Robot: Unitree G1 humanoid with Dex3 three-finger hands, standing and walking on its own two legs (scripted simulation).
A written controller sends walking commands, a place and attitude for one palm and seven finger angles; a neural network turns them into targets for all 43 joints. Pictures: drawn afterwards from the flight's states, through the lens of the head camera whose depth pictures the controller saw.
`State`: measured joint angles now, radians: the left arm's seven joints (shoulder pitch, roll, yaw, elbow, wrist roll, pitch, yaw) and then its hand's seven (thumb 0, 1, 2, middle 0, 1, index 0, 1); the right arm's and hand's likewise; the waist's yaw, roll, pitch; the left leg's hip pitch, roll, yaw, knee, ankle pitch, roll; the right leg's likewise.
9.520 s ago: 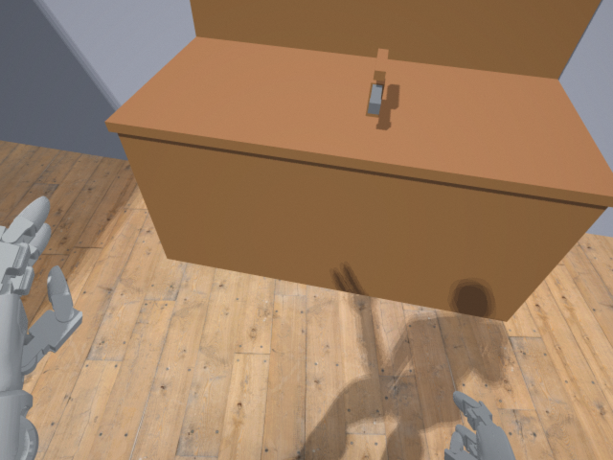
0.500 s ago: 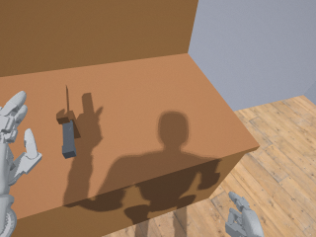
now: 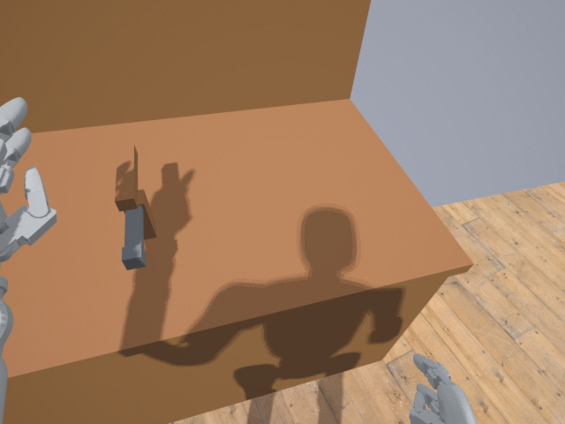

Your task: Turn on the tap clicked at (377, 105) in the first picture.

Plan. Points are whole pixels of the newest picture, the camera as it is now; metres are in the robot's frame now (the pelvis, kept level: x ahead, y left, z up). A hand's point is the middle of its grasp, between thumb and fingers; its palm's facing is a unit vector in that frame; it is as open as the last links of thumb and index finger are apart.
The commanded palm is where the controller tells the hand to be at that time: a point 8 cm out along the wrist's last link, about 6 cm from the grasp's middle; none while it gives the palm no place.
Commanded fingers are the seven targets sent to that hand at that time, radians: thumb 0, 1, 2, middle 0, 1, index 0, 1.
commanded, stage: turn the palm inward beside the body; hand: left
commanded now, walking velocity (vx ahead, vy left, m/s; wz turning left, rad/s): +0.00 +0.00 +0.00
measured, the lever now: (134, 257) +0.33 +0.27 +0.02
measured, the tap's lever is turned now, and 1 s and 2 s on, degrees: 0 0 0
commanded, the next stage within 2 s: none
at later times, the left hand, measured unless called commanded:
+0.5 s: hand (107, 293) +0.21 +0.22 +0.15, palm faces +0.45 -0.83 -0.33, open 7.4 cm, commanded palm +0.15 +0.25 +0.16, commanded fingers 0.00 0.90 0.90 -0.20 -0.30 -0.20 -0.30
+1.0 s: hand (125, 317) +0.19 +0.19 +0.13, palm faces +0.47 -0.85 -0.23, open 7.4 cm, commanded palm +0.14 +0.23 +0.14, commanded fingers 0.00 0.90 0.90 -0.20 -0.30 -0.20 -0.30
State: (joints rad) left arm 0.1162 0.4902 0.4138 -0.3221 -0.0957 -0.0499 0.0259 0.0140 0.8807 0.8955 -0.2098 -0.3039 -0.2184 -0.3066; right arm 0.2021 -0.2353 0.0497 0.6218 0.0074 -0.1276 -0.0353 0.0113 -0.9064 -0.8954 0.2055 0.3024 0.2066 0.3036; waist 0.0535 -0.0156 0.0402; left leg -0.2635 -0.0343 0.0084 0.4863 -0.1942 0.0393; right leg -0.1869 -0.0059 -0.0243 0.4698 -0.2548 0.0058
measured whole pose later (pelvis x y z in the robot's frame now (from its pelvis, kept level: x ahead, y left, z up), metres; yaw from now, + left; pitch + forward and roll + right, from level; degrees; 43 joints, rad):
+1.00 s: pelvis +0.01 -0.06 -0.02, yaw +2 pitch -1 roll +0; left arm 0.47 0.28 0.29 -0.40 -0.19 -0.06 0.10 0.01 0.89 0.90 -0.20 -0.30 -0.21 -0.31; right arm 0.21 -0.26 0.02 0.67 0.02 -0.26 -0.09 0.01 -0.91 -0.90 0.20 0.30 0.20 0.30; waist 0.07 0.05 -0.06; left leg -0.38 0.01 -0.07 0.69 -0.30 -0.03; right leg -0.29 0.04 -0.10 0.69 -0.39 -0.08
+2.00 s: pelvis +0.00 -0.03 -0.02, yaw +3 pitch -2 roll -1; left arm 0.51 0.21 0.20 -0.49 -0.20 0.09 0.21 0.02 0.89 0.90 -0.20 -0.30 -0.21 -0.30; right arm 0.18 -0.23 0.07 0.66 0.01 -0.23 -0.09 0.01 -0.91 -0.90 0.21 0.30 0.21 0.30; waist 0.08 0.06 -0.05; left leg -0.36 -0.01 -0.07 0.69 -0.29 0.00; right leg -0.26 0.02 -0.10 0.65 -0.37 -0.04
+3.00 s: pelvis +0.00 -0.04 -0.02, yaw +3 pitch +2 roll -1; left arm 0.29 0.23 0.31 -0.09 -0.22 -0.09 0.16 0.02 0.89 0.90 -0.19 -0.27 -0.20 -0.27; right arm 0.19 -0.25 0.04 0.69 0.01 -0.23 -0.09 0.01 -0.91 -0.90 0.21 0.30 0.21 0.30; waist 0.04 0.05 -0.05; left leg -0.46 -0.01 -0.07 0.73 -0.31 -0.01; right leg -0.36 0.03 -0.10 0.70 -0.38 -0.05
